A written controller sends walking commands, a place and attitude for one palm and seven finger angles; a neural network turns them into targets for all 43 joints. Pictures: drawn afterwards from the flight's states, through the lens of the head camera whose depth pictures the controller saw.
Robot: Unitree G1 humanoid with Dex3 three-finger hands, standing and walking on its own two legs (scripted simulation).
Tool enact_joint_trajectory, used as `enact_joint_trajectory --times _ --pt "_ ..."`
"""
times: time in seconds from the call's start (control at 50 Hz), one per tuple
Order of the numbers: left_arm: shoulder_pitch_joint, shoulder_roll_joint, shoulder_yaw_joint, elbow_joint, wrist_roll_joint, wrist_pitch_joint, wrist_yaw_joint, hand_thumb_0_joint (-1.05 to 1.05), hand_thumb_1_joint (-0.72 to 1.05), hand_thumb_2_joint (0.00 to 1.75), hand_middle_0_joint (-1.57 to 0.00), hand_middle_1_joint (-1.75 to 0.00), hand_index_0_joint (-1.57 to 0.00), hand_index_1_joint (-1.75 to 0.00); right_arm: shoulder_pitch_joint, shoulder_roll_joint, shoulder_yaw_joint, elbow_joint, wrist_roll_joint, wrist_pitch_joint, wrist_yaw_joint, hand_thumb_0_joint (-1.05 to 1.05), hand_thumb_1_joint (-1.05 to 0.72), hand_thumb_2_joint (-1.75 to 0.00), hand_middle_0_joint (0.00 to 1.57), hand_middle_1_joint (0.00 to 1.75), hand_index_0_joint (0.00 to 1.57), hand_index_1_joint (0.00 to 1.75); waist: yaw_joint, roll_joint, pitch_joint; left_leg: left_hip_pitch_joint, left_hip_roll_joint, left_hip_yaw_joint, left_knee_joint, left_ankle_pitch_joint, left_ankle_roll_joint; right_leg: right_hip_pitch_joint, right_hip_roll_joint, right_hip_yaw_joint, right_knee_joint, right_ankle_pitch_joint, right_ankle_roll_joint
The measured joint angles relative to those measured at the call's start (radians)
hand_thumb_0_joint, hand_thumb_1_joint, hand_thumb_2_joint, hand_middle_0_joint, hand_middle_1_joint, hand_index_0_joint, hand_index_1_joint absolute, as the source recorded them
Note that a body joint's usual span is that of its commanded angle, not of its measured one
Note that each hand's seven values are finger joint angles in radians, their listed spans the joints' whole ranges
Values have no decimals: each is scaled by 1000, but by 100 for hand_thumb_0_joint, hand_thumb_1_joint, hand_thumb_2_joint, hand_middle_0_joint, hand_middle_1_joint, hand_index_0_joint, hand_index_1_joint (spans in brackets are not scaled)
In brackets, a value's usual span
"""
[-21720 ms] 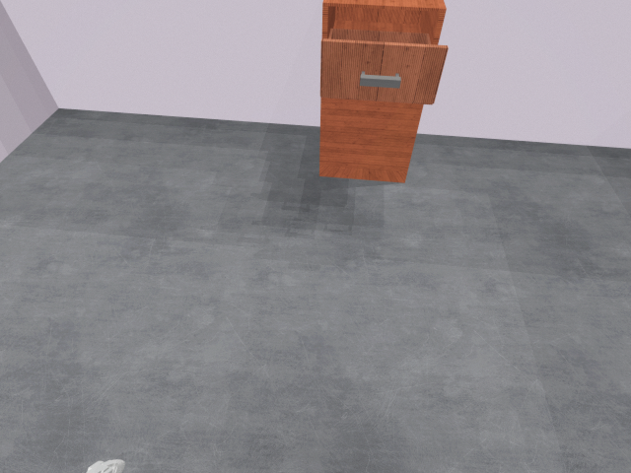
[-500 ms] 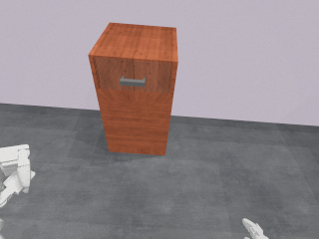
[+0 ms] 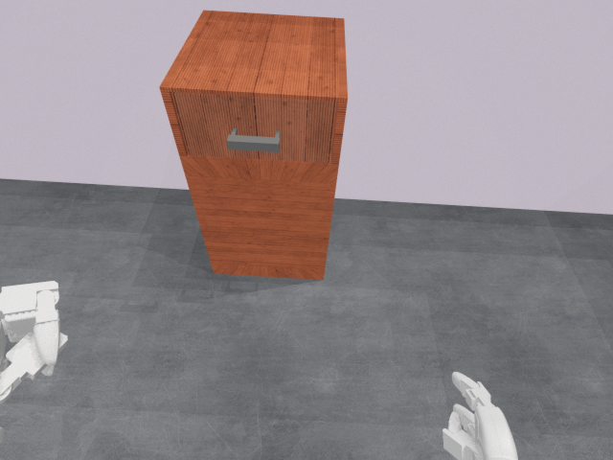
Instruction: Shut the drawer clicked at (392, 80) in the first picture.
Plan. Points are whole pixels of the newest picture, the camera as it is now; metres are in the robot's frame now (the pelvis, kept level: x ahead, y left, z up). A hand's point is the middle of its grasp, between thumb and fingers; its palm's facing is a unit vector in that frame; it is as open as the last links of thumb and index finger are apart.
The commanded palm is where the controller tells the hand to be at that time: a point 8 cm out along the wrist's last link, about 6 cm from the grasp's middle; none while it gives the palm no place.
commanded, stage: stop stepping back and stand still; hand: left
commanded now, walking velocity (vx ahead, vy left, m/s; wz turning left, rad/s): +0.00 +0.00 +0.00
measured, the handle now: (255, 138) +0.82 +0.17 -0.09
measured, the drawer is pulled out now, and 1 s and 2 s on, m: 0.00 0.00 0.00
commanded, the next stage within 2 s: let the arm hang, fingers relaxed in 0.20 s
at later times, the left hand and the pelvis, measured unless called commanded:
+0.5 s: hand out of the picture +0.13 +0.24 -0.11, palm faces +0.05 -0.94 -0.34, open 3.0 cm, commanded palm none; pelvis -0.01 +0.01 -0.01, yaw +1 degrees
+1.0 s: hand out of the picture -0.06 +0.19 -0.17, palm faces +0.05 -0.97 -0.22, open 6.5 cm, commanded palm none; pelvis -0.02 +0.01 +0.00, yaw +1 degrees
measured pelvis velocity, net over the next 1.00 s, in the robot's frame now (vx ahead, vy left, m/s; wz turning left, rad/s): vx -0.02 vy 0.01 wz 0.02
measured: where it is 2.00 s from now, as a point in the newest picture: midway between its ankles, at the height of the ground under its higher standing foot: outside the picture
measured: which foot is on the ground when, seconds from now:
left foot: down 0.00-1.00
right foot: down 0.00-1.00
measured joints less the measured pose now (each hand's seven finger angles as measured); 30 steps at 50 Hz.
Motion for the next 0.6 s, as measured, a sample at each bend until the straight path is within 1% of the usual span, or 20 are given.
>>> enact_joint_trajectory --times 0.14,0.3,0.32,0.34,0.38,0.4,0.44,0.46,0.5,0.56,0.6 --pt "22 14 13 -4 -8 -12 -1 1 89 90 -141 -160 -141 -159 3 -6 -9 -5 5 14 -4 1 -91 -90 21 30 20 30 -7 5 -3 -2 -2 -2 -4 -1 2 3 -1 -2 -12 3 3" --pt "23 0 2 12 -8 -3 0 1 89 90 -141 -160 -141 -159 11 -4 -7 3 5 19 -7 1 -91 -90 21 30 20 30 -2 12 -8 -2 -4 -4 -8 3 6 7 -3 -4 -24 10 6" --pt "-9 7 -21 67 10 -21 -18 1 89 90 -141 -160 -141 -159 10 -15 -13 25 8 -5 13 1 -91 -90 21 30 20 30 2 22 -17 -21 -6 -9 7 2 7 -10 -5 -10 -7 9 7" --pt "-66 15 -64 166 27 -11 -46 1 89 90 -141 -160 -141 -159 5 -35 -20 52 12 -13 37 1 -91 -90 21 30 20 30 10 36 -27 -43 -11 -15 31 -4 9 -30 -11 -16 18 -1 9" --pt "-190 -1 -156 432 49 64 -92 0 89 90 -139 -159 -140 -158 -14 -74 -26 112 9 13 68 1 -91 -90 21 30 20 30 20 68 -52 -78 -21 -20 77 -21 17 -65 -22 -23 72 -30 13" --pt "-242 -20 -192 577 58 107 -105 0 89 90 -138 -158 -139 -157 -24 -86 -26 139 4 32 76 1 -91 -90 21 30 20 30 20 79 -61 -88 -25 -20 94 -29 21 -77 -27 -23 96 -42 15" --pt "-319 -62 -245 850 69 183 -118 0 90 90 -135 -154 -135 -154 -33 -91 -22 181 -7 61 82 1 -91 -90 21 30 20 30 11 81 -67 -89 -31 -17 111 -37 26 -86 -35 -20 129 -57 19" --pt "-343 -82 -266 968 71 211 -121 0 90 90 -132 -152 -132 -151 -33 -88 -20 198 -11 71 83 1 -91 -90 21 30 20 30 5 74 -64 -84 -33 -14 112 -38 27 -85 -38 -17 137 -61 20" --pt "-367 -116 -304 1160 72 246 -125 0 90 90 -127 -147 -127 -146 -24 -74 -14 228 -18 87 82 1 -91 -90 21 30 20 30 -7 50 -50 -66 -34 -10 102 -34 25 -73 -39 -13 138 -61 19" --pt "-364 -169 -352 1362 66 262 -130 1 91 90 -117 -137 -117 -136 2 -52 -5 283 -21 101 77 1 -91 -90 21 30 20 30 -14 12 -24 -40 -31 -9 68 -15 22 -48 -34 -12 104 -41 15" --pt "-352 -186 -361 1458 74 260 -111 1 90 90 -110 -131 -110 -129 25 -35 -2 325 -20 108 72 1 -91 -90 21 30 20 30 -11 -7 -8 -29 -26 -12 44 -1 19 -32 -27 -15 69 -21 12"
